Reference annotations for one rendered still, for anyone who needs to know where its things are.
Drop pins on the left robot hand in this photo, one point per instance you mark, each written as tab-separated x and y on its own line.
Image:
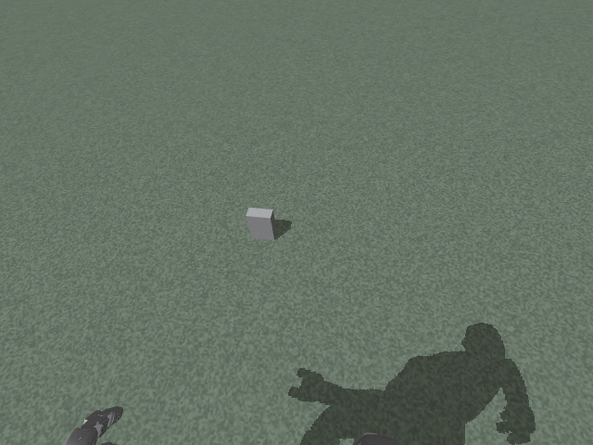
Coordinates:
94	426

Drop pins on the carton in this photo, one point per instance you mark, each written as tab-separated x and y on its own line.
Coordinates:
261	223

